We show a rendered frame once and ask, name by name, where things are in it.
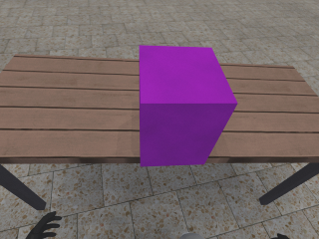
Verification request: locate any carton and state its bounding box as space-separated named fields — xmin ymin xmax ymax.
xmin=139 ymin=45 xmax=238 ymax=167

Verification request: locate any left robot hand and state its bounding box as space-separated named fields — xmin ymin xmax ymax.
xmin=25 ymin=211 xmax=62 ymax=239

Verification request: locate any table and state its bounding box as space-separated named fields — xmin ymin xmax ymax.
xmin=0 ymin=54 xmax=319 ymax=210

